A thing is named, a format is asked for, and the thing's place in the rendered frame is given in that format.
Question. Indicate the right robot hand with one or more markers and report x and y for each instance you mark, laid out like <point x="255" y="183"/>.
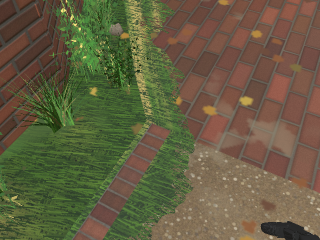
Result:
<point x="287" y="230"/>

